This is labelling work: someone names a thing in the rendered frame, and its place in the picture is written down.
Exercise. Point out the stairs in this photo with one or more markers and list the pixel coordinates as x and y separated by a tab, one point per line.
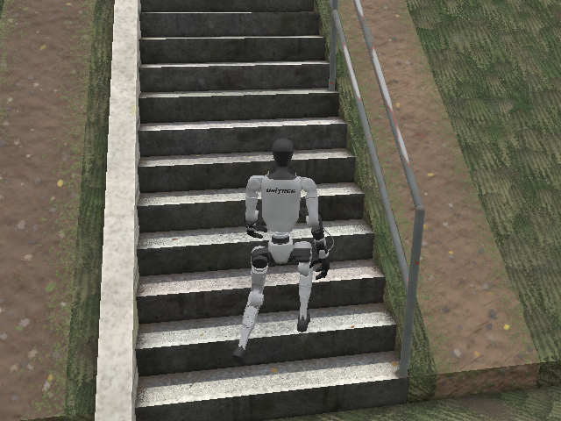
220	81

